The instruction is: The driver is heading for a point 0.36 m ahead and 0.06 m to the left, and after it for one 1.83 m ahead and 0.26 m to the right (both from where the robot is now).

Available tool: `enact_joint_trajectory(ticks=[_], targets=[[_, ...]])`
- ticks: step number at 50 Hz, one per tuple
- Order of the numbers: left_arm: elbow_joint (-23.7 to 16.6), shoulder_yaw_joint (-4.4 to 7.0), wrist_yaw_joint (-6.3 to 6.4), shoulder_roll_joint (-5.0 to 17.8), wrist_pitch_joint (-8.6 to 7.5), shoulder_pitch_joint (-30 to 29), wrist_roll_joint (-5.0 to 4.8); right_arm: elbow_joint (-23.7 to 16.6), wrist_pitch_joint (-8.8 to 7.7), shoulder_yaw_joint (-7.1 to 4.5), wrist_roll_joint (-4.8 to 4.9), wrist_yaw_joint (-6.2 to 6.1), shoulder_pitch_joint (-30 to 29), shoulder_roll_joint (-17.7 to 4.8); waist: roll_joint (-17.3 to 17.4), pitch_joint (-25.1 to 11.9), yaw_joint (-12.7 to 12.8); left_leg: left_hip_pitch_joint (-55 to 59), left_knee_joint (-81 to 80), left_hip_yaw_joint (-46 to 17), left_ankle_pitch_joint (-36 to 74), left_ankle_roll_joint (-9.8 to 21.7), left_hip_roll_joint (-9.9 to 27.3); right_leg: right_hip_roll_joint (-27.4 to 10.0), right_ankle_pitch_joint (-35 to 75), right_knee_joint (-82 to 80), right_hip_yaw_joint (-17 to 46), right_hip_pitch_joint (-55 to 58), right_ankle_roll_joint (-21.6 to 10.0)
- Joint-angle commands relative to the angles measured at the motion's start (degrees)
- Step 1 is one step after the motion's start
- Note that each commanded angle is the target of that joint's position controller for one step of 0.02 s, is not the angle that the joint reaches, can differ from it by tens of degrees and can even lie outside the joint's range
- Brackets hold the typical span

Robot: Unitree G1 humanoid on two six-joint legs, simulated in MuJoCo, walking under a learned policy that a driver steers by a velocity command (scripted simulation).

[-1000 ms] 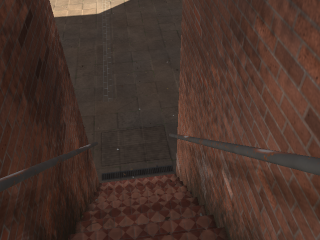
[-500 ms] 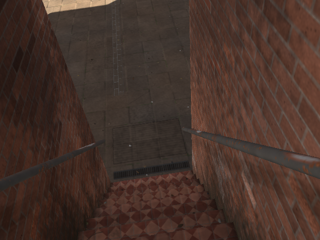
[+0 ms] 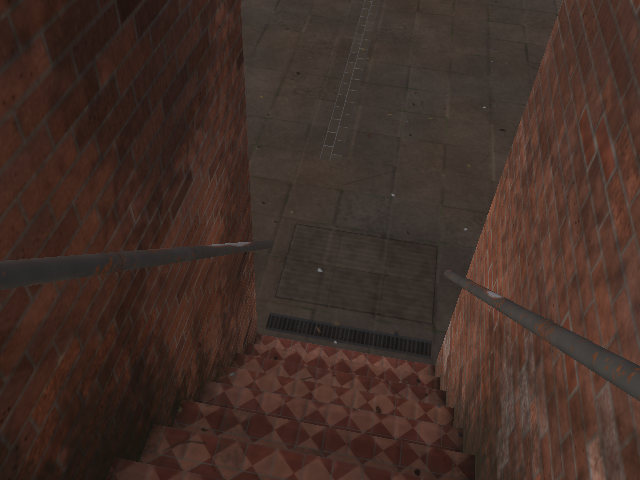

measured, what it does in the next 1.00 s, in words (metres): goes down: right foot 0.23 m lower, then left foot 0.23 m lower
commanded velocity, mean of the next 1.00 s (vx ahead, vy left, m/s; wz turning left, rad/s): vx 0.26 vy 0.00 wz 0.02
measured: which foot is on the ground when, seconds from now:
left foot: down 0.00-0.08, up 0.10-0.60, down 0.62-1.00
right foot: up 0.00-0.06, down 0.08-0.60, up 0.62-1.00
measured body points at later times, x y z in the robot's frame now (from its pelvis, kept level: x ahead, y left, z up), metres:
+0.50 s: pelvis +0.21 +0.00 -0.24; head +0.21 -0.01 +0.21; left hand +0.05 +0.14 -0.39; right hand +0.43 -0.15 -0.35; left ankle +0.42 +0.22 -0.91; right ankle +0.07 -0.13 -0.87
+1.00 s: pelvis +0.35 +0.06 -0.39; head +0.37 +0.08 +0.06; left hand +0.59 +0.27 -0.48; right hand +0.37 -0.20 -0.51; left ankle +0.37 +0.16 -1.10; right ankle +0.40 -0.11 -0.91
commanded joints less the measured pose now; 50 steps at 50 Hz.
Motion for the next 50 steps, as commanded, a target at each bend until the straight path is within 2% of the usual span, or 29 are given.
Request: enact_joint_trajectory(ticks=[1,2,4,5,6,7,8,9,10,11,13,15,17,20,21,23,26,27,29,30,31,32,33,35,36,39,43,47,50], targets=[[1.25,2.57,-1.29,5.89,0.60,15.66,1.16,-4.79,-0.46,-2.14,-0.42,0.80,-6.45,-7.56,17.19,0.68,7.26,-11.36,2.12,-16.46,38.90,7.67,8.77,-1.52,4.66,-1.17,-0.70,18.26,-2.15],[4.78,3.88,-1.72,8.65,-0.09,23.69,0.75,-5.10,-0.28,-2.07,-0.16,1.88,-7.03,-6.47,15.66,-0.09,9.19,-8.32,10.46,-18.61,45.65,7.94,8.86,-2.93,0.06,-2.01,0.15,20.64,-3.30],[12.94,3.85,-0.90,6.58,0.78,44.52,-0.39,-5.77,-1.03,-1.93,2.08,4.04,-12.97,-4.80,4.33,1.60,20.18,-26.90,48.21,-9.91,42.57,3.05,-0.52,-10.84,3.60,-19.32,-1.49,48.27,-8.32],[15.32,1.30,-3.01,3.89,0.07,44.82,0.64,-7.80,-1.52,-0.52,1.69,4.87,-3.89,2.89,-14.06,-1.15,11.20,-51.08,70.81,-6.98,-9.97,0.42,-6.95,-18.06,31.10,7.03,6.86,63.73,-16.05],[15.72,0.81,-3.63,5.18,0.33,39.93,-2.28,-8.79,-1.01,-0.41,1.84,4.61,-0.82,0.25,-17.09,0.76,5.85,-59.77,71.83,-7.31,-4.60,0.70,-0.54,-20.47,29.34,7.99,10.87,60.10,-16.75],[15.28,0.24,-4.39,3.63,0.62,37.09,-2.52,-9.67,-0.45,-1.25,2.26,3.80,-2.68,-2.69,-10.53,2.25,4.58,-61.36,72.86,-3.10,1.30,0.28,2.88,-21.69,21.28,2.94,10.43,52.38,-17.34],[15.08,-0.83,-5.38,1.18,0.76,31.78,-1.52,-11.10,0.38,-1.24,1.91,3.21,-7.85,-3.96,6.14,2.76,2.66,-57.26,68.35,-0.72,11.94,1.67,8.20,-19.24,-3.35,-1.67,8.80,39.19,-16.48],[15.81,0.69,-4.70,9.06,1.58,25.82,-1.53,-14.49,1.90,-0.31,2.93,2.57,-8.87,-1.99,4.79,6.97,-1.26,-54.33,65.14,-0.19,15.30,0.40,11.77,-24.87,-27.17,-10.31,21.21,25.62,-21.04],[14.77,-0.38,-2.30,5.88,1.30,20.41,0.22,-16.35,3.99,-0.45,2.32,1.73,-15.56,-3.48,6.72,12.25,-0.24,-57.33,54.22,-6.63,27.65,-0.19,14.26,-22.54,-48.98,-14.04,23.60,16.65,-17.18],[14.70,-2.20,-0.85,0.63,0.81,17.16,-0.10,-17.33,4.71,-0.65,2.54,1.62,-17.21,-5.01,8.93,14.49,-1.70,-52.77,50.11,-6.32,35.31,-0.57,15.56,-18.38,-54.46,-13.44,19.91,8.10,-12.47],[13.24,-3.90,1.93,0.58,0.28,13.29,0.29,-18.88,5.44,-0.17,0.87,1.77,-15.47,-5.45,8.72,18.99,-3.50,-42.01,30.36,-4.29,50.79,-4.74,14.71,-12.28,-45.30,-8.03,7.59,-7.67,-9.53],[15.93,-3.05,2.03,4.11,-1.23,19.01,0.66,-15.66,4.99,-0.47,0.08,3.04,-12.42,-4.41,5.55,13.87,-2.12,-30.89,20.60,-1.18,63.99,-4.66,15.38,-9.92,-36.21,-5.04,2.77,-5.71,-7.73],[19.82,-3.48,2.50,1.34,-0.49,27.05,-3.25,-17.95,4.42,0.29,0.67,3.62,-18.16,-2.95,0.59,14.23,1.25,-40.44,15.95,-2.01,60.32,-4.04,17.02,-8.98,-33.78,-0.10,4.83,7.19,-7.39],[20.61,-2.45,3.70,2.48,0.26,36.64,-2.25,-21.38,2.97,-0.81,0.24,5.83,-30.07,-8.07,0.13,12.40,8.38,-50.40,-7.33,-2.11,68.97,-4.26,18.67,-8.81,-45.04,7.80,8.65,25.67,-9.07],[19.14,-2.66,4.96,0.22,1.09,34.51,-3.09,-21.22,2.69,-0.21,-2.53,7.25,-30.80,-7.53,4.45,9.69,7.90,-44.11,-17.21,0.50,82.29,-6.24,19.31,-7.07,-50.75,14.29,4.73,25.49,-9.28],[16.33,-2.61,4.94,-0.19,2.29,30.46,-3.11,-22.19,2.85,0.82,-1.67,9.25,-35.97,-3.93,7.59,10.11,9.64,-23.21,-28.63,5.91,85.89,-7.44,17.18,-3.54,-56.18,11.33,2.27,12.40,-10.33],[16.43,-1.16,5.08,1.00,3.05,28.52,-3.34,-21.15,0.78,-1.06,-0.80,10.17,-31.71,-7.83,1.54,8.08,12.14,-10.94,-46.84,4.14,83.22,-6.64,18.21,-3.43,-47.56,18.51,4.29,14.89,-11.82],[17.56,-0.92,5.12,0.15,2.96,27.57,-3.34,-18.19,0.36,-2.39,-1.64,10.77,-28.00,-10.68,-2.64,5.64,10.21,-4.88,-43.33,1.11,85.38,-5.69,19.29,-3.13,-48.31,22.59,6.97,13.26,-11.21],[16.98,-0.21,3.55,0.62,1.43,19.86,-2.34,-9.06,0.67,-5.13,-2.31,9.02,-4.48,-16.30,-0.66,-0.22,-1.57,11.64,-49.26,6.26,86.94,-3.83,20.87,0.69,-43.38,44.89,3.64,12.08,-8.17],[18.73,-0.20,2.11,-1.34,0.23,21.11,-2.93,-5.40,0.62,-5.71,-4.07,7.68,6.28,-17.30,4.15,-0.24,-6.50,24.69,-52.36,7.35,89.27,-2.77,22.70,7.30,-50.83,62.03,0.71,3.76,-4.24],[20.02,0.61,1.57,-2.10,0.87,24.45,-4.17,-2.71,0.73,-3.99,-5.72,6.21,11.60,-14.37,17.01,1.39,-8.01,37.51,-46.71,5.88,117.83,0.93,29.46,16.54,-90.50,83.60,-0.76,-12.88,-1.06],[19.34,0.22,0.76,-4.16,1.57,33.17,-3.86,-2.39,1.05,-1.61,-6.01,5.98,4.73,-14.65,26.98,-3.71,1.61,44.93,-25.62,3.06,145.12,3.94,35.65,12.46,-96.77,87.29,5.51,-23.83,0.65],[16.44,-0.41,0.85,-2.16,2.78,30.88,-4.40,-5.22,1.19,0.51,-5.07,6.66,-0.83,-10.40,23.80,-12.34,2.07,43.21,-24.34,1.83,130.14,6.01,35.92,8.24,-92.25,79.79,9.09,-21.36,1.33],[12.88,-0.95,2.99,-1.74,5.06,24.03,-4.39,-5.98,0.89,0.72,-3.70,7.10,-8.50,-12.16,9.00,-11.83,4.14,23.04,-34.59,-2.05,91.84,9.00,36.61,5.16,-70.17,72.30,3.98,-15.42,1.66],[9.53,-1.17,3.85,-1.98,5.67,18.32,-4.06,-6.25,1.65,0.04,-4.61,5.48,-9.89,-16.97,11.79,-8.48,4.27,15.97,-34.83,-6.52,85.37,11.31,42.35,4.80,-63.44,78.74,1.97,-21.67,2.33],[-0.52,-1.65,5.05,-1.55,8.27,7.70,-2.36,-8.77,3.95,2.54,-5.87,-0.53,-11.60,-15.15,10.17,1.30,4.77,-1.17,-36.70,-3.01,70.01,10.21,39.12,7.07,-44.74,67.08,0.79,-22.14,4.09],[-2.43,-1.07,5.58,-0.94,10.20,8.85,-2.77,-11.72,3.18,3.70,-6.14,-0.48,-14.92,-16.52,13.26,-0.76,6.74,-6.59,-35.70,0.93,58.89,9.46,36.91,5.29,-36.71,66.16,-0.59,-13.86,6.28],[-10.43,-1.14,4.47,-0.23,10.38,-3.85,-2.23,-11.64,4.39,2.08,-5.15,-0.63,-7.00,-17.69,12.95,1.83,-0.01,7.52,-32.22,-0.28,52.97,9.82,36.22,5.46,-43.35,67.57,2.26,-30.14,5.63],[-14.45,-0.84,3.49,0.86,9.97,-8.77,-2.77,-13.27,5.01,0.72,-6.08,-0.88,-7.45,-19.19,10.39,0.54,-1.55,10.86,-29.07,-1.02,53.50,9.62,37.81,3.81,-44.30,61.67,0.83,-30.88,5.15]])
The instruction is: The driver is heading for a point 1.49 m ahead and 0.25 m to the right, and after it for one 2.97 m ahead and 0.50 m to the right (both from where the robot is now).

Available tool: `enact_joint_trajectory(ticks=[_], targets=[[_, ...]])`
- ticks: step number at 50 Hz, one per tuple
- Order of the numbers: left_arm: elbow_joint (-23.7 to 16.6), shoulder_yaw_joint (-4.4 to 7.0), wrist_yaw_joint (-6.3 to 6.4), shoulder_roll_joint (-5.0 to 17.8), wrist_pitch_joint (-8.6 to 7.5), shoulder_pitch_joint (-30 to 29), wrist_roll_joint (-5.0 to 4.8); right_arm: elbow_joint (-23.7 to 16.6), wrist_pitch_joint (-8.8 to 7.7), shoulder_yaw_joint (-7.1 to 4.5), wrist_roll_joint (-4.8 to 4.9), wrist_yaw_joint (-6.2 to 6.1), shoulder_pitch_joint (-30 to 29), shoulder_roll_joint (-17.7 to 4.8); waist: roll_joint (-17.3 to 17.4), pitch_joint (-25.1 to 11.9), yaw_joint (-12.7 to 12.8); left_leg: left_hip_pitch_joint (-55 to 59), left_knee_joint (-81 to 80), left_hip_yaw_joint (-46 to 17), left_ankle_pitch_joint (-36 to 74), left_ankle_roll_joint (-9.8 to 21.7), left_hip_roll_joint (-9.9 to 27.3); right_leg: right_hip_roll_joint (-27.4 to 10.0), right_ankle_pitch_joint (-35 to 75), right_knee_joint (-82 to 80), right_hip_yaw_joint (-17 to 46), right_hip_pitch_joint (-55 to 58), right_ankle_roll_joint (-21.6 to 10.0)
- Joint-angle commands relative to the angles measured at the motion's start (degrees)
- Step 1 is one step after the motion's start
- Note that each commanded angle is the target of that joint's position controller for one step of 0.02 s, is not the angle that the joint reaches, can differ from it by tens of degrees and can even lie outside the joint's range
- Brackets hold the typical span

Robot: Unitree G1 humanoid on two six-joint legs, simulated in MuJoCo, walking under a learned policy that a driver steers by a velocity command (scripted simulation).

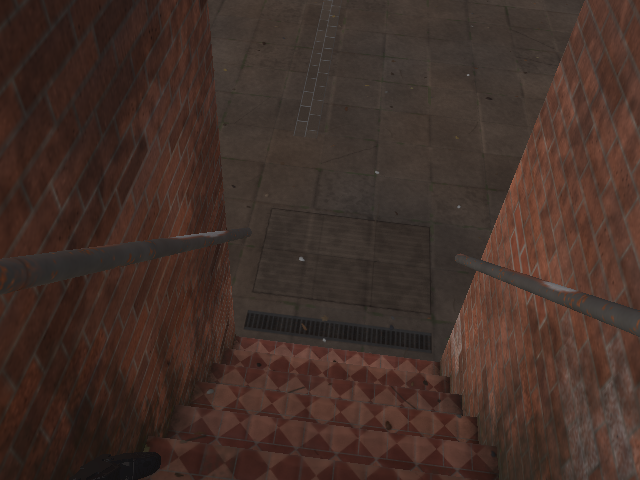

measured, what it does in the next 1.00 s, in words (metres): steps on the spot, turning right: right foot, then left foot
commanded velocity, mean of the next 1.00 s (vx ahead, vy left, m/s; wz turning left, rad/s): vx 0.06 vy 0.00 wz -0.42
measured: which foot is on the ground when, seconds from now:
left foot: down 0.00-0.18, up 0.20-0.64, down 0.66-1.00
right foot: up 0.00-0.16, down 0.18-1.00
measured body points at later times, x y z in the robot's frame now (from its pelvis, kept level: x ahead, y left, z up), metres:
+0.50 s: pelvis +0.04 -0.04 -0.03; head +0.04 -0.10 +0.42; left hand +0.24 +0.16 -0.11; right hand +0.20 -0.33 -0.11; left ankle +0.13 +0.10 -0.58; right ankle +0.00 -0.16 -0.70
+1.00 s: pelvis +0.09 +0.02 +0.00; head +0.07 +0.03 +0.45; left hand +0.29 +0.16 -0.12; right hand +0.00 -0.20 -0.13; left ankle +0.05 +0.16 -0.70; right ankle +0.02 -0.13 -0.70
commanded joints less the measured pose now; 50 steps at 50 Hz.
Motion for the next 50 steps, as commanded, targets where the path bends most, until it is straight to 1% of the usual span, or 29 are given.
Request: enact_joint_trajectory(ticks=[1,3,6,7,8,9,10,11,12,13,14,15,17,18,19,21,22,26,27,31,32,34,36,37,39,42,44,47,50], targets=[[-8.07,-0.44,-1.01,0.29,-1.05,-3.68,-0.45,-4.14,0.44,-3.81,-0.58,-0.80,2.12,-11.31,6.32,-2.76,-0.29,13.74,-11.25,-18.60,30.29,12.03,15.43,-4.21,0.83,-6.31,0.61,-9.35,-0.55],[-8.77,-1.08,-1.62,0.45,-0.79,-4.82,-1.29,-6.63,0.01,-4.61,0.75,-0.64,-2.71,-12.06,11.01,-2.66,0.39,9.03,-12.52,-13.05,21.34,9.70,14.45,-6.20,2.88,-16.79,-5.65,-0.45,-1.61],[-5.04,0.20,-1.94,4.07,-1.12,1.78,-2.01,-11.10,-0.28,-5.97,2.75,0.23,-10.78,-14.31,16.94,-3.84,2.85,-3.93,-10.18,-3.85,21.73,5.54,12.55,-4.80,4.11,-23.07,-14.07,24.25,-3.59],[-3.43,1.26,-2.40,5.61,-1.89,6.71,-2.45,-11.88,-0.53,-6.38,2.68,0.23,-13.87,-14.08,14.99,-4.56,6.04,-7.44,-5.06,-1.12,23.51,3.42,12.02,-5.02,4.13,-27.52,-14.96,32.20,-4.98],[0.32,2.50,-2.67,7.33,-3.25,17.47,-1.88,-12.47,-0.80,-6.41,3.36,0.22,-18.56,-13.73,11.66,-5.75,13.16,-14.22,5.95,2.32,24.33,0.45,9.35,-2.28,3.90,-35.99,-16.38,45.30,-5.79],[6.03,4.90,-3.41,13.28,-5.37,31.86,-0.06,-16.19,-0.92,-6.77,3.96,-0.21,-26.23,-13.39,-0.39,-4.21,21.23,-27.97,35.11,2.70,17.94,-3.19,4.53,-2.16,1.64,-50.25,-6.70,57.51,-9.88],[9.25,6.17,-4.91,21.29,-7.08,33.00,-1.60,-20.82,-1.97,-5.09,3.43,-0.13,-24.44,-6.83,-26.00,-1.39,14.97,-45.51,59.92,-7.40,-22.02,-5.13,-8.52,-7.28,38.18,-59.72,19.95,57.40,-17.22],[6.94,4.02,-7.60,18.92,-8.64,25.47,0.13,-20.82,-2.82,-5.28,4.98,0.11,-20.15,-6.56,-24.44,-2.54,9.20,-47.08,58.47,-21.19,-23.69,-2.90,-11.59,-12.93,45.82,-65.77,32.85,46.81,-21.27],[5.34,2.56,-8.66,15.39,-7.74,17.91,1.04,-18.98,-2.24,-6.44,5.87,0.20,-17.92,-8.48,-10.72,-3.36,3.87,-45.89,57.24,-23.05,-17.63,-2.42,-12.37,-16.43,43.24,-65.37,32.00,41.76,-23.01],[4.75,3.44,-8.53,18.21,-6.28,10.37,0.04,-19.62,-1.81,-5.62,5.00,0.21,-18.66,-4.72,-7.51,-5.73,0.27,-47.53,54.09,-23.32,-11.86,-1.31,-12.97,-17.80,33.36,-66.90,37.12,39.62,-22.88],[1.95,3.18,-8.22,17.37,-5.38,3.70,0.23,-20.17,-0.63,-5.74,4.20,-0.30,-20.93,-5.61,-4.07,-6.37,-1.04,-46.07,50.95,-23.60,-6.22,-1.95,-12.06,-18.88,17.87,-66.82,42.11,34.21,-24.05],[-0.11,1.88,-7.27,14.83,-4.84,-2.91,2.35,-16.50,0.34,-6.82,3.82,-0.11,-18.82,-7.00,0.96,-9.29,-2.85,-41.05,53.15,-25.51,4.63,-1.67,-12.79,-17.93,21.04,-60.74,38.83,29.88,-21.26],[-1.92,-0.49,-4.47,11.59,-2.91,-7.42,0.46,-15.72,1.91,-6.05,2.02,1.46,-16.38,-4.69,-0.52,-10.59,-6.27,-34.67,51.80,-20.02,13.78,-3.78,-12.43,-13.19,21.36,-55.10,28.50,26.44,-17.22],[-2.18,-1.65,-3.15,11.02,-2.25,-5.43,0.99,-16.27,2.56,-5.44,1.59,2.00,-18.14,-4.30,1.28,-10.93,-4.11,-32.57,52.18,-18.82,17.32,-4.86,-12.93,-12.93,20.70,-54.86,26.68,25.83,-17.48],[-0.90,-2.11,-2.30,11.48,-2.78,-2.13,1.67,-16.58,3.52,-5.97,2.76,1.79,-18.86,-4.45,2.64,-9.50,-3.37,-31.27,51.76,-18.38,20.07,-6.14,-15.08,-10.35,21.49,-52.59,24.87,23.20,-19.01],[-0.22,-2.56,-1.93,11.45,-3.25,2.42,1.94,-18.78,3.28,-6.01,1.56,1.45,-21.17,-5.22,-1.92,-8.85,-1.10,-29.19,50.71,-15.83,18.75,-8.43,-15.26,-11.00,21.48,-54.60,24.17,25.95,-23.33],[-0.94,-3.04,-1.81,10.42,-3.32,2.83,2.23,-19.82,3.54,-6.05,2.22,1.42,-22.61,-5.20,-4.10,-7.06,-0.22,-29.34,47.43,-16.78,18.13,-9.07,-14.78,-10.97,21.28,-53.92,25.80,26.33,-24.28],[-1.26,-0.93,-0.51,13.12,-3.41,6.29,2.22,-20.56,2.41,-6.22,2.34,2.71,-27.43,-5.85,-10.09,-8.44,4.37,-29.48,35.54,-15.93,19.78,-10.00,-13.35,-10.88,21.13,-51.75,25.33,37.66,-24.52],[-1.92,-1.22,-0.56,13.53,-3.49,4.10,2.96,-20.37,2.47,-5.50,2.68,3.06,-25.82,-4.17,-12.58,-9.65,3.13,-23.92,33.51,-15.29,11.09,-8.98,-12.09,-11.92,27.32,-55.29,26.55,37.72,-24.28],[-2.00,-0.49,-0.54,13.09,-3.72,-4.33,1.72,-15.15,1.00,-6.34,3.05,4.78,-14.35,-7.68,-13.82,-10.77,-1.41,-9.63,22.39,-10.04,8.54,-7.12,-11.18,-9.35,35.96,-52.17,23.64,35.74,-21.49],[-1.09,-0.81,-0.19,12.23,-3.49,-5.23,1.72,-13.15,0.91,-5.94,2.57,4.96,-11.76,-6.70,-12.02,-10.70,-1.79,-5.36,17.82,-9.80,7.81,-5.99,-11.29,-8.66,36.04,-51.09,22.27,34.61,-20.37],[0.20,-0.16,-0.19,11.52,-2.84,-3.61,-0.94,-10.94,-0.11,-4.92,3.15,5.02,-5.93,-2.81,-5.42,-10.19,-3.75,9.79,-7.81,-9.18,10.98,-0.54,-12.95,-2.73,30.29,-48.98,12.41,30.72,-15.69],[0.90,0.43,-0.19,7.54,-4.33,-1.72,-1.10,-5.99,-0.42,-4.77,2.01,5.33,3.65,-5.27,14.63,-7.41,-4.21,25.60,-5.39,-27.28,60.59,8.55,-2.31,4.74,-6.35,-29.89,13.93,5.82,-9.19],[0.05,0.01,0.26,4.98,-5.67,-7.25,-2.36,-5.04,-0.72,-3.78,0.14,5.20,2.76,-2.53,11.76,-2.45,-2.92,21.12,-11.01,-36.90,73.53,9.62,3.17,5.94,-26.93,-28.93,15.16,0.38,-9.83],[0.86,-0.14,-0.20,4.89,-6.19,-3.54,-2.88,-6.15,-1.72,-4.49,-0.53,5.50,-4.14,-6.57,10.72,-4.67,3.43,7.05,-17.28,-47.38,50.57,12.80,5.41,-0.79,-23.19,-32.38,12.65,10.42,-6.63],[5.60,-1.63,-2.86,0.67,-4.93,5.02,0.74,-8.27,-0.65,-3.31,3.44,3.44,-16.08,-5.43,3.54,-5.37,11.05,-12.62,-17.96,-29.31,17.58,4.91,-3.54,-2.97,3.76,-41.97,0.13,39.58,-6.03],[5.76,-2.68,-3.50,-1.18,-4.22,5.35,1.86,-6.57,-1.15,-3.19,3.48,3.30,-10.90,-5.77,8.03,-4.02,9.08,-13.44,-20.70,-25.53,6.94,3.22,-6.15,-1.39,0.62,-48.02,-2.04,45.50,-8.26],[5.41,-1.80,-3.74,5.98,-5.52,-0.84,0.72,-5.49,-1.58,-5.03,3.55,2.60,2.82,-9.09,6.14,0.84,-0.40,-2.08,-23.04,-25.16,-4.63,4.40,-7.12,-1.65,-5.69,-58.80,-0.98,35.83,-11.30],[6.95,-2.23,-3.82,4.63,-7.48,0.44,-0.55,-4.62,-0.85,-4.94,3.95,1.69,5.70,-7.55,6.92,2.27,-1.94,4.55,-21.45,-21.65,-5.70,5.00,-7.12,-1.72,-5.94,-61.00,-1.81,29.04,-12.04]])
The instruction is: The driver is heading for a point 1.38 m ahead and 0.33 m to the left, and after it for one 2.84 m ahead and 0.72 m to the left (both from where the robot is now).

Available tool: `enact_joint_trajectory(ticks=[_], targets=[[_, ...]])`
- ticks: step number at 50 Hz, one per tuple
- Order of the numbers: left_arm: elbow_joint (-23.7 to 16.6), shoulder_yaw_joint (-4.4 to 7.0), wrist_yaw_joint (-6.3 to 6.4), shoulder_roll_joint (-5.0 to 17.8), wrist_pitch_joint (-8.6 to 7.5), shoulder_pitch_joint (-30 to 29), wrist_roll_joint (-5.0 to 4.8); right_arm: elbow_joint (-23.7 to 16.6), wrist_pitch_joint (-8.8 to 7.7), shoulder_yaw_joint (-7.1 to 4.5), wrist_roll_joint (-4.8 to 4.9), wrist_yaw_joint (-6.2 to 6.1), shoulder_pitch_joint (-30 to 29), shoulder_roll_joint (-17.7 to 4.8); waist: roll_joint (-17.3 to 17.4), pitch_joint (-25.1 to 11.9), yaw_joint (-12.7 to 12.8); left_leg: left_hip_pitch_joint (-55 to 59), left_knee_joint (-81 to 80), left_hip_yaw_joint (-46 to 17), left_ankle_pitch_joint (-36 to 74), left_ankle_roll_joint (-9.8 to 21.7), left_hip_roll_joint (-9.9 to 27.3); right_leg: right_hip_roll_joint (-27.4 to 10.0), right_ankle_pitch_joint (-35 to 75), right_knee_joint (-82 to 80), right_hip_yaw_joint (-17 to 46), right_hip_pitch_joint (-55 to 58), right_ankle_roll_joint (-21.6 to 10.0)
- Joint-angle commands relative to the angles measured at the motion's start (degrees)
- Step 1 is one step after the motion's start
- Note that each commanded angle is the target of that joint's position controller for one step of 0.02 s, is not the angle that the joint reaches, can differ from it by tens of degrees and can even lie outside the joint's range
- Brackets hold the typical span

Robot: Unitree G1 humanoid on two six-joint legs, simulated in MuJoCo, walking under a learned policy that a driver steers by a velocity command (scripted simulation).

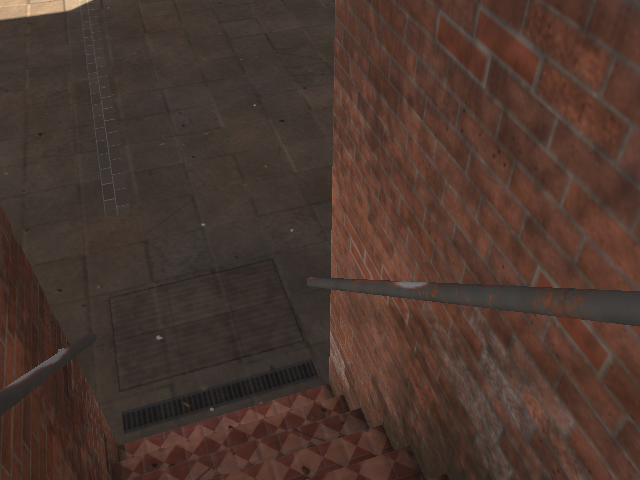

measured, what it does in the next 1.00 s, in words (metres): goes down: right foot 0.30 m lower, then left foot 0.05 m higher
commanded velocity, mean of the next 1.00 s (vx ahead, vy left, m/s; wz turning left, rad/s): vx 0.46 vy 0.00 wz -0.02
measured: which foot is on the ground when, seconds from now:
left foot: down 0.00-0.74, up 0.76-0.88, down 0.90-1.00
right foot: down 0.00-0.48, up 0.50-0.78, down 0.80-0.84, up 0.86-1.00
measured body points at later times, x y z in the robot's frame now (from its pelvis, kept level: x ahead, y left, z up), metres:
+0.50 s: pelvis +0.08 +0.03 -0.08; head +0.11 +0.04 +0.37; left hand +0.09 +0.29 -0.22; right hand +0.16 -0.26 -0.19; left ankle -0.02 +0.12 -0.71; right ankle +0.01 -0.16 -0.69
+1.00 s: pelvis +0.35 +0.05 -0.49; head +0.28 +0.00 -0.05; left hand +0.28 +0.32 -0.61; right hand +0.50 -0.18 -0.61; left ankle +0.29 +0.15 -0.95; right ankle +0.53 -0.04 -1.13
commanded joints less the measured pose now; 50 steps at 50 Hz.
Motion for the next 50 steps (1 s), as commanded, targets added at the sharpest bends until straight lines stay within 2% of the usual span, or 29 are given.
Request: enact_joint_trajectory(ticks=[1,4,15,17,19,21,23,24,25,26,27,29,30,31,33,34,36,39,40,41,42,43,44,45,46,47,48,49,50], targets=[[-5.13,1.86,0.03,6.03,-3.06,-8.18,-0.88,-2.80,-0.41,-2.93,0.20,-0.78,2.62,-9.41,3.78,8.27,-1.31,-4.53,-14.94,-7.99,1.67,4.59,4.09,1.93,9.10,-4.61,-5.29,-2.97,-4.95],[-3.89,2.18,-0.19,6.07,-3.38,-3.28,1.06,-3.38,-0.76,-2.27,-0.36,-0.03,2.23,-6.49,1.32,4.29,-0.54,-2.96,-9.41,-4.12,8.41,4.03,2.12,1.64,14.96,-4.64,-4.95,0.21,-6.00],[-1.80,4.39,0.96,11.07,-4.58,8.60,0.60,-4.23,-3.98,-3.94,0.14,0.76,2.06,-8.28,-3.14,-0.98,3.21,-10.86,13.76,-3.17,18.93,-1.24,-1.06,-0.97,14.93,6.52,3.42,0.70,-9.80],[1.10,5.11,1.31,12.88,-4.79,14.76,0.33,-5.71,-4.65,-4.49,1.39,0.54,-2.79,-7.78,-9.98,-1.15,6.06,-21.81,22.09,-2.91,12.05,-3.51,-1.69,-5.85,11.21,3.02,12.75,6.65,-13.37],[2.19,5.45,1.23,12.95,-5.89,19.05,0.18,-7.45,-5.75,-5.06,1.91,0.12,-8.25,-8.52,-9.42,4.80,9.10,-34.42,31.02,-5.16,-5.42,-5.64,-1.85,-10.35,14.59,2.08,20.86,8.06,-16.57],[1.93,6.34,1.40,13.72,-6.44,15.89,-1.34,-8.41,-6.48,-5.46,1.95,0.00,-7.58,-8.46,-13.14,8.65,7.13,-38.26,25.55,-5.08,-24.97,-5.06,-0.05,-11.77,16.84,5.09,26.07,4.15,-15.52],[-0.62,6.77,2.19,13.78,-5.56,6.11,-0.16,-2.02,-5.61,-6.60,1.27,-0.14,8.47,-9.48,-6.36,1.15,-1.96,-14.55,21.21,-1.63,-2.83,-4.52,0.55,-10.06,16.79,17.67,20.72,-10.90,-11.47],[-1.65,6.80,1.84,11.58,-4.78,-1.93,-1.82,2.95,-4.93,-8.27,1.63,-0.01,19.44,-12.95,4.27,1.90,-9.45,-0.97,11.43,-3.44,7.43,-4.24,2.41,-2.96,2.25,38.54,7.20,-27.60,-7.05],[-7.25,6.22,1.42,9.81,-4.56,-12.45,-0.81,7.13,-5.03,-9.30,1.75,0.00,29.13,-16.22,23.78,4.16,-14.63,13.45,-1.15,-17.47,14.44,-2.25,5.69,4.37,-11.12,48.15,-5.08,-46.10,-5.08],[-7.66,6.45,1.72,10.85,-5.66,-18.62,-0.57,7.96,-5.50,-8.86,0.98,0.14,32.32,-14.49,19.82,9.48,-17.42,18.34,-2.03,-29.35,14.81,-2.68,7.69,3.68,-10.58,48.82,3.24,-59.19,-7.55],[-7.35,5.56,1.47,8.05,-6.61,-18.39,-0.63,9.47,-5.15,-8.00,0.53,-1.00,29.04,-13.36,16.32,14.11,-12.49,16.59,0.42,-32.91,16.52,-2.92,9.02,1.83,-7.42,45.83,4.69,-64.22,-8.96],[-2.10,6.74,0.14,10.43,-7.58,-12.03,-0.62,8.69,-5.17,-6.96,0.10,-3.10,22.48,-10.21,4.39,15.33,-6.60,9.39,14.88,-28.00,2.54,-4.77,6.08,-0.14,12.79,33.32,3.38,-62.07,-8.52],[-0.97,6.38,-0.59,9.37,-7.33,-6.50,0.19,6.77,-4.82,-5.81,-0.03,-3.86,15.27,-8.44,4.91,12.00,-1.72,0.63,18.60,-20.30,-1.49,-6.34,3.41,-0.32,27.64,23.95,-2.15,-49.45,-6.77],[-1.11,6.28,-1.91,9.73,-6.58,-3.39,1.16,2.89,-4.47,-3.79,-0.33,-5.49,6.14,-3.80,-2.38,10.93,2.98,-18.74,19.54,-11.10,-8.05,-4.86,-1.17,0.31,52.10,7.03,-9.20,-28.06,-2.24],[1.02,5.67,-3.18,4.92,-6.22,8.82,1.18,1.62,-5.13,-3.26,0.80,-5.66,-7.64,-6.28,1.02,-0.41,13.07,-41.10,20.43,-12.57,-1.17,1.79,-0.37,1.25,66.81,9.80,-11.90,16.02,0.92],[3.47,6.19,-2.84,6.55,-6.73,15.82,-0.34,1.18,-5.68,-3.74,1.66,-5.50,-9.96,-7.16,0.01,-0.59,15.72,-40.07,28.57,-13.73,-6.37,1.30,1.02,-2.19,67.10,10.55,-7.18,17.38,1.19],[4.61,6.16,-2.67,8.71,-7.77,18.45,0.62,1.22,-5.87,-4.11,1.40,-5.25,-7.97,-8.63,-3.75,4.70,15.87,-34.10,40.00,-7.43,-17.47,-2.11,-3.27,-0.97,63.36,0.76,-10.75,14.22,1.53],[16.09,8.13,-2.94,11.36,-11.55,41.94,0.95,3.08,-4.23,-4.62,-0.90,-3.69,-12.78,-7.85,-2.23,9.88,25.18,-42.42,82.00,7.31,-26.62,-6.82,-11.06,-5.49,49.79,-14.81,-6.63,26.31,-4.75],[19.75,7.14,-2.69,9.32,-11.28,47.05,0.95,0.79,-5.41,-4.50,0.98,-2.45,-13.79,-4.87,-3.87,8.02,24.02,-50.84,88.57,2.59,-20.93,-4.10,-9.43,-7.96,35.65,-12.10,-4.34,33.00,-4.81],[15.23,8.04,-1.55,19.27,-10.10,31.28,-1.99,-3.03,-4.70,-2.20,3.56,0.77,2.16,2.41,-12.43,3.83,3.31,-70.89,62.78,-8.16,-9.15,0.40,-2.44,-18.65,-15.48,-12.73,28.98,41.88,-9.75],[5.78,5.55,-1.95,9.77,-8.97,22.52,3.35,-1.13,-3.37,-0.95,1.23,1.00,-4.79,1.66,2.47,5.71,11.65,-58.60,50.29,-10.74,-7.01,2.98,-4.33,-16.58,17.61,-11.97,6.72,24.94,-8.47],[2.07,5.97,-0.09,18.20,-6.35,4.75,3.84,-8.67,-0.90,0.07,0.96,1.31,-4.28,1.84,-20.14,6.44,-2.48,-34.73,18.80,-0.93,-1.98,4.68,1.17,-16.71,3.70,-32.00,19.89,1.20,-7.72],[-5.86,6.98,-1.02,20.26,-5.53,-8.70,6.94,6.32,-0.52,-0.87,-4.10,0.79,18.29,-4.27,-8.44,-5.32,-8.38,-0.83,25.78,19.87,-1.80,1.23,-11.18,-6.26,33.54,-38.83,-12.23,-12.90,-0.38],[-0.43,8.02,-3.01,18.47,-6.10,9.17,4.92,10.13,-1.48,-4.13,-4.85,1.77,14.11,-9.43,12.45,-14.43,0.46,-3.03,40.04,21.62,4.72,-0.37,-12.03,0.88,36.17,-6.50,-28.01,-2.81,-1.33],[1.26,5.51,-2.87,12.55,-5.87,14.48,-1.37,2.23,-1.18,-3.73,-2.14,0.33,0.97,-10.47,20.03,-3.91,3.77,-27.41,11.86,0.50,-5.29,2.49,1.68,0.53,24.96,14.26,-22.28,-3.01,0.01],[-8.28,1.82,-0.67,8.39,-3.62,-2.92,-3.17,-6.06,-2.05,-3.29,0.00,-1.45,-4.65,-11.85,32.18,24.55,-4.99,-73.30,-16.57,-32.58,-45.35,12.24,15.05,-3.85,11.56,38.61,-9.49,-4.63,0.75],[-14.35,-0.67,1.10,0.84,-3.04,-10.59,-2.11,-7.09,-5.68,-1.72,5.33,-2.10,-14.98,-8.71,21.96,40.41,1.16,-70.55,-15.85,-43.13,-57.24,12.01,18.71,-9.08,10.86,41.18,5.74,-28.11,-0.50],[-13.35,-2.38,2.30,-2.74,-4.07,-1.75,-1.08,-6.88,-8.29,-0.50,7.62,-2.46,-20.15,-4.60,13.87,42.57,8.51,-59.11,-2.03,-38.38,-50.30,7.24,15.57,-9.19,17.51,30.27,6.65,-40.46,-1.04],[-6.20,-0.86,2.74,0.74,-4.58,11.20,0.91,-5.31,-8.93,-2.05,6.74,-2.18,-18.37,-3.82,10.64,36.68,10.34,-48.57,16.50,-31.86,-39.39,4.41,12.84,-10.92,27.02,25.35,7.39,-38.57,0.20]])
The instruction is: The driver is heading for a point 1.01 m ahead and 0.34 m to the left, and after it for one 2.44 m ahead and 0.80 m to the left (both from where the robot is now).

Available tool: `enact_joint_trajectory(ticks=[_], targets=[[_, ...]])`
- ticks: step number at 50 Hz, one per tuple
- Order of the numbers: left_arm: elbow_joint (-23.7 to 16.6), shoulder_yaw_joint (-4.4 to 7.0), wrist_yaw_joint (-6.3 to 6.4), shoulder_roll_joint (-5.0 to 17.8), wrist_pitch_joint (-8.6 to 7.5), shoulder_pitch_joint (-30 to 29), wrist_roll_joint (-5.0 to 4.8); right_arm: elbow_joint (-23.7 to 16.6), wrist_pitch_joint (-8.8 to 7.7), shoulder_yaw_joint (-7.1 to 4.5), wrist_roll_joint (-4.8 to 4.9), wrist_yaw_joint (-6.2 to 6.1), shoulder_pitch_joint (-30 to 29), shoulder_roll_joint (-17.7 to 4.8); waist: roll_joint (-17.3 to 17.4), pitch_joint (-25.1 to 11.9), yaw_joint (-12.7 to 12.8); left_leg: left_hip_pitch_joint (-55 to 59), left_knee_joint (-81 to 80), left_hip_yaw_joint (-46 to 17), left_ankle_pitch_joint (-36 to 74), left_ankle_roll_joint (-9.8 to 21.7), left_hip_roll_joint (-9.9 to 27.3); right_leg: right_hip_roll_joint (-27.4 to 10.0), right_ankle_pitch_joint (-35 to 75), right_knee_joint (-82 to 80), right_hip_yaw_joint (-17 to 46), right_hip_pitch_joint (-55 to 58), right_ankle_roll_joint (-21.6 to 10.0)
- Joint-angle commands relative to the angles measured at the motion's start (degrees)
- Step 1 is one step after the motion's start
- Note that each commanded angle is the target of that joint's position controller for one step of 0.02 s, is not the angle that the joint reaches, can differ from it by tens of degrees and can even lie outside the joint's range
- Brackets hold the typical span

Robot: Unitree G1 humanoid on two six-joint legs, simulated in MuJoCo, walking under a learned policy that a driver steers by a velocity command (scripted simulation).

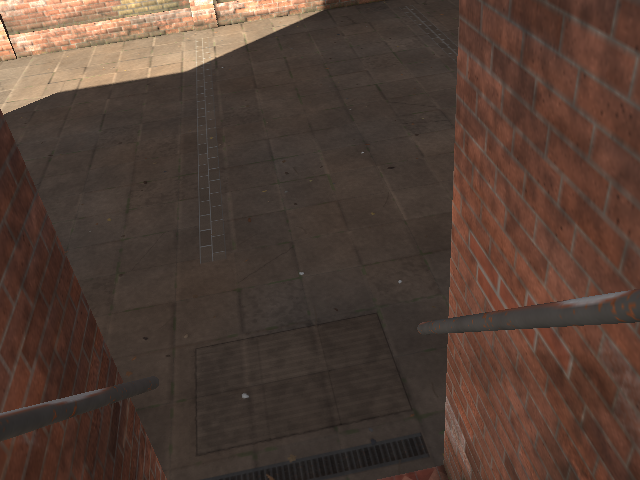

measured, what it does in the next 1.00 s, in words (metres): goes down, turning left: right foot 0.26 m lower, then left foot 0.06 m higher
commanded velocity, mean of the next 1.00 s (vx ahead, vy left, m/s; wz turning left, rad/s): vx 0.50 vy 0.00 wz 0.44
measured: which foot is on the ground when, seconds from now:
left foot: down 0.00-0.14, up 0.16-0.20, down 0.22-0.26, up 0.28-0.64, down 0.66-0.98, up 1.00-1.00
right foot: up 0.00-0.08, down 0.10-0.14, up 0.16-0.22, down 0.24-0.64, up 0.66-0.98, down 1.00-1.00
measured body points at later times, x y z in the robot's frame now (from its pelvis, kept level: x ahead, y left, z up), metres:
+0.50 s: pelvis +0.21 +0.04 -0.20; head +0.21 +0.05 +0.25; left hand +0.09 +0.23 -0.36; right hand +0.38 -0.14 -0.33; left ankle +0.26 +0.24 -0.76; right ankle +0.27 -0.06 -0.91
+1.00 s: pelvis +0.39 +0.21 -0.35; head +0.38 +0.24 +0.09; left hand +0.38 +0.47 -0.48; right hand +0.44 -0.02 -0.49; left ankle +0.25 +0.23 -0.84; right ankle +0.48 +0.15 -1.07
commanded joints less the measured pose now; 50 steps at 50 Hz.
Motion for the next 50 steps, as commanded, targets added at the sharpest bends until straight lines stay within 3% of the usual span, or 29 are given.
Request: enact_joint_trajectory(ticks=[1,2,3,4,5,6,7,8,9,11,12,14,15,17,18,20,23,28,30,32,33,34,36,38,43,45,48,49,50], targets=[[-0.25,-0.45,1.53,-1.43,-3.45,11.21,0.99,-4.82,-2.65,-0.71,0.46,-0.30,-14.04,0.96,4.33,25.31,6.78,-21.75,-30.82,-39.93,-11.14,6.69,14.11,-5.71,11.18,0.15,13.12,-10.37,2.49],[9.93,1.86,0.44,2.80,-5.35,34.67,-0.25,-6.21,-0.81,-0.78,-0.86,1.18,-24.93,2.48,-4.73,17.08,19.25,-28.50,-0.94,-22.88,-2.91,1.37,3.26,-3.40,9.81,-13.07,9.86,15.01,-1.31],[11.39,3.14,-0.18,8.77,-3.72,30.19,2.54,-9.29,3.31,-0.09,-4.36,2.34,-23.14,3.16,-37.77,26.07,17.96,-27.70,8.71,1.92,-1.33,-1.94,-5.91,4.59,-15.77,-44.91,2.81,6.81,7.84],[8.55,4.69,0.14,16.17,-3.16,14.39,0.90,-12.34,6.41,0.29,-6.91,2.05,-14.91,4.09,-56.56,30.78,4.82,-23.92,-2.63,2.41,-0.09,-0.07,-4.92,9.36,-50.91,-62.23,26.03,-6.30,9.31],[4.07,4.44,0.79,16.35,-2.25,3.76,1.10,-9.98,7.94,-0.20,-5.66,2.44,-6.20,0.23,-56.61,30.08,-2.59,-17.53,-3.53,2.66,2.86,0.08,-6.08,7.66,-59.34,-67.89,27.89,-9.62,11.64],[-1.94,1.44,-0.22,3.91,-1.77,-3.60,1.66,-0.73,8.48,-0.78,-4.09,2.05,8.43,-3.92,-38.80,17.55,-6.04,-6.10,-18.16,6.71,0.37,1.00,-9.98,5.56,-3.50,-56.34,5.07,4.99,16.06],[-1.64,1.51,0.30,3.77,-2.48,-6.12,0.17,3.31,8.75,0.68,-4.55,0.62,13.05,0.32,-34.76,14.81,-8.70,-4.74,-39.75,8.73,-3.33,2.97,-11.18,8.24,7.78,-59.23,1.08,13.33,19.19],[0.47,1.77,1.72,2.93,-4.03,-7.72,1.22,6.53,6.26,1.25,-0.09,0.10,12.09,3.04,-24.94,20.81,-12.22,-19.28,-35.11,-5.33,-1.90,7.09,-9.87,3.02,17.67,-48.72,-1.53,24.23,13.87],[3.19,3.49,2.03,2.36,-6.12,4.53,2.26,5.92,3.00,2.03,-4.36,0.18,4.35,4.26,-16.13,21.43,-2.44,-22.53,-46.88,-13.00,-5.53,6.06,-8.15,5.33,25.85,-45.93,-2.60,40.43,12.34],[8.50,2.89,0.26,-7.40,-3.57,21.68,3.28,7.34,1.22,0.34,-4.23,2.24,-1.78,4.59,-9.06,7.97,4.13,-2.22,-41.19,-13.14,-2.44,10.64,-4.52,5.03,42.37,-49.42,-4.58,45.67,7.26],[6.25,3.04,0.24,-4.80,-4.76,23.28,4.63,6.98,0.71,-1.94,-1.63,3.16,-0.36,-2.34,4.35,5.93,2.13,-4.90,-22.23,-17.80,22.72,10.32,-8.16,3.54,53.50,-42.70,-4.44,48.52,7.59],[9.65,3.30,-2.48,-0.83,-5.67,25.85,4.27,4.58,1.13,-1.82,3.02,3.49,6.98,4.55,-7.63,-3.66,-1.00,-27.46,8.20,-26.70,-7.39,4.50,-7.40,-15.47,55.37,-29.23,19.89,66.29,-17.39],[9.44,2.39,-2.29,-1.83,-4.82,22.03,4.23,3.48,2.36,-1.84,3.23,2.54,6.06,2.98,1.95,-6.25,-1.56,-26.37,11.60,-31.19,-3.87,4.01,-3.76,-19.86,36.55,-31.98,25.35,63.80,-19.80],[5.00,2.03,-2.28,1.34,-2.81,12.73,3.94,0.03,4.06,-1.97,1.90,3.11,-3.41,3.58,12.17,-1.96,-2.55,-23.97,17.01,-26.23,-6.25,7.14,-1.61,-14.47,-4.45,-37.60,22.43,43.77,-16.55],[4.33,4.56,-1.40,10.34,-2.99,4.97,3.77,-4.39,5.86,-1.18,2.21,2.38,-3.85,4.64,1.32,0.38,-7.08,-27.56,9.78,-22.62,12.68,4.64,4.10,-19.95,-31.12,-44.40,35.22,34.41,-20.55],[3.78,0.30,0.76,-3.73,-2.93,1.05,3.57,-7.56,6.77,-0.79,0.45,1.99,-9.89,2.37,2.46,7.94,-4.96,-35.98,5.04,-28.15,27.03,2.27,4.46,-15.47,-29.54,-39.72,28.12,24.02,-14.94],[0.09,-1.12,2.99,-4.92,-2.33,-5.57,2.06,-7.49,6.59,1.06,-1.61,1.73,0.26,6.46,-0.95,8.92,-9.07,-27.55,-22.42,-26.35,46.64,0.17,6.36,-11.23,-34.22,-35.79,14.08,12.03,-10.89],[1.32,4.41,0.40,11.44,-3.58,-9.20,0.79,-3.38,5.62,-2.22,-1.44,1.76,8.02,-0.89,-11.34,8.94,-10.28,-3.13,-17.73,-7.99,37.66,-1.34,4.42,-12.80,-41.96,-44.23,6.82,2.59,-11.82],[1.71,4.47,-0.33,7.98,-3.18,-15.06,-0.49,-0.96,5.84,-3.27,-1.12,0.76,12.07,-2.44,-9.71,11.97,-12.94,-2.93,-28.31,-8.15,32.03,2.01,6.99,-11.24,-30.49,-31.09,0.83,7.55,-7.83],[-4.19,4.15,0.24,5.64,-3.08,-32.49,1.33,6.22,4.96,-6.25,-4.07,1.85,31.14,-6.38,-1.13,7.39,-24.08,20.03,-47.33,-9.07,27.08,5.05,2.04,-4.99,3.74,6.99,-12.20,-1.79,-1.16],[-7.77,4.42,0.78,5.40,-3.64,-44.97,2.10,11.90,2.38,-5.70,-4.84,3.74,46.82,-6.05,10.09,9.48,-35.53,25.97,-62.51,-14.35,39.88,8.74,1.21,1.75,-18.24,42.01,-10.25,-11.89,1.07],[-12.32,1.85,1.83,-5.11,-5.16,-36.41,4.15,13.35,0.12,-3.19,-1.46,4.09,40.64,-1.98,29.31,12.81,-22.50,19.78,-65.50,-30.65,65.72,7.66,-2.32,9.49,-38.55,45.60,-0.19,-20.06,-1.79],[-12.86,2.17,-0.42,-4.45,-5.39,-22.38,-0.51,11.61,0.75,-2.26,-2.40,5.07,26.60,-3.53,20.40,7.37,-4.29,13.71,-76.67,-62.76,50.75,12.27,9.62,7.92,-38.58,33.32,5.52,-23.46,-3.37],[-9.80,3.84,0.74,0.01,-3.75,-26.34,-1.45,9.88,-0.19,-4.13,-3.64,3.47,16.05,-8.08,-3.17,5.81,-2.76,4.54,-64.84,-64.46,32.07,13.64,10.52,3.63,-24.18,25.07,2.95,-21.83,-1.02],[-11.42,1.76,-2.83,-2.74,-2.64,-32.16,3.17,12.55,-0.89,0.13,-2.24,-2.88,16.48,4.94,-4.81,2.74,-4.02,-17.78,-53.59,-41.92,8.68,14.09,-0.71,6.91,29.15,-7.88,-0.10,12.67,4.41],[-13.23,2.41,-3.05,-2.75,-2.75,-28.85,1.85,13.09,0.15,-0.18,-2.71,-3.32,11.87,3.86,3.89,2.88,-3.18,-20.98,-50.32,-35.58,12.16,12.73,-3.80,9.05,32.28,-17.89,-3.75,26.35,4.55],[-4.35,6.00,-2.95,4.44,-0.51,-1.52,1.27,10.16,1.44,-0.85,-5.45,-1.24,-0.89,1.69,11.47,-0.96,8.11,-13.56,-25.63,-27.71,43.23,8.50,-0.01,5.17,28.22,-20.97,-6.03,37.60,2.49],[1.41,6.46,-2.80,6.42,-0.54,17.17,2.94,7.85,1.36,-1.69,-5.06,-0.22,-7.73,0.29,4.91,-0.94,17.39,-21.16,1.29,-21.54,58.34,2.64,-3.59,1.49,29.21,-33.76,-5.05,52.14,-3.97],[3.99,4.78,-2.96,1.41,-0.47,25.48,0.35,5.71,2.29,-2.28,-6.35,-0.08,-8.80,-0.78,-12.00,3.64,22.02,-38.61,34.00,-14.06,22.80,-1.91,-10.78,-3.37,25.38,-49.06,2.19,63.07,-12.52]])
Keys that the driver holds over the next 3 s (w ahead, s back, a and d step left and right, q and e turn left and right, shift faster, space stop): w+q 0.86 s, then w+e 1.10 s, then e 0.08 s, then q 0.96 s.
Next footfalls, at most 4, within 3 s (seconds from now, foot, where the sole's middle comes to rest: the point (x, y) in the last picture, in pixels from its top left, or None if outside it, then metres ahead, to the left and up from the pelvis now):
0.10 right None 0.27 -0.09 -0.76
0.22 left None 0.05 0.09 -0.70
0.24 right None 0.30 -0.05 -0.94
0.66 left None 0.26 0.23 -0.94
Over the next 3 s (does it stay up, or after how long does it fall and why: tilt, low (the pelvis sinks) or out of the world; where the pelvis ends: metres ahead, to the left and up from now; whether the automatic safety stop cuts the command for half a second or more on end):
stays up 1.06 0.41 -1.10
